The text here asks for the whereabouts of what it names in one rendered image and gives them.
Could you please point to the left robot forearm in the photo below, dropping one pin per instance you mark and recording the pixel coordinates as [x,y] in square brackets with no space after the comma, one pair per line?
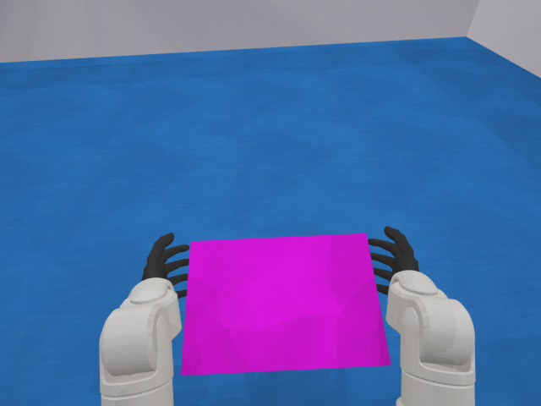
[136,366]

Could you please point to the carton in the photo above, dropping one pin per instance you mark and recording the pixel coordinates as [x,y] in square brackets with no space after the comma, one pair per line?
[288,303]

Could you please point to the left robot hand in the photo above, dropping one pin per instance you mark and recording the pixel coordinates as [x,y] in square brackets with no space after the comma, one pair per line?
[157,258]

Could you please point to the right robot forearm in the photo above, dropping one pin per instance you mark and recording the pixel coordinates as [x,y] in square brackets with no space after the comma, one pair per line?
[437,343]

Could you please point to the right robot hand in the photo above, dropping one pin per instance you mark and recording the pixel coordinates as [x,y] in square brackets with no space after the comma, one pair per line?
[401,250]

